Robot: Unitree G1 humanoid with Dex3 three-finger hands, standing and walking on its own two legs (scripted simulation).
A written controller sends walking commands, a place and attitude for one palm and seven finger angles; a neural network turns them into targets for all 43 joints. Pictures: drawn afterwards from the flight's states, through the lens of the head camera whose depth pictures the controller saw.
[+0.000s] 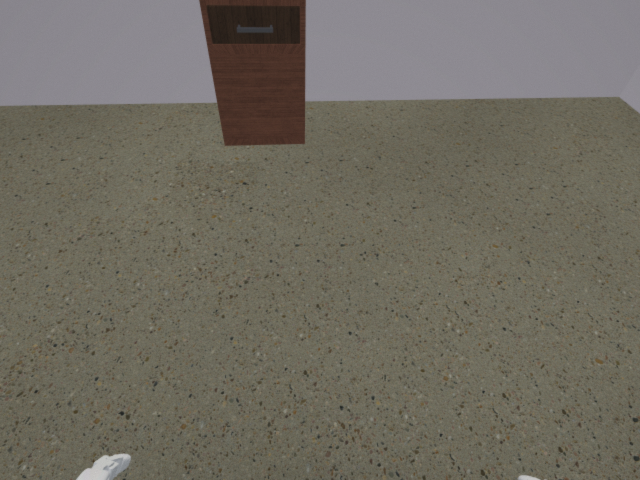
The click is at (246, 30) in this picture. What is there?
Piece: drawer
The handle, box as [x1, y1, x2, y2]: [237, 25, 272, 32]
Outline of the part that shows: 237,32 272,32 271,25 269,27 240,27 238,25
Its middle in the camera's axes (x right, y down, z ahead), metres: -0.29 -0.91 +1.66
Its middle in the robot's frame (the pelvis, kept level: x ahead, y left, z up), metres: +1.83 +0.37 -0.16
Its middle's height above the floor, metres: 0.61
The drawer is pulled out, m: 0.00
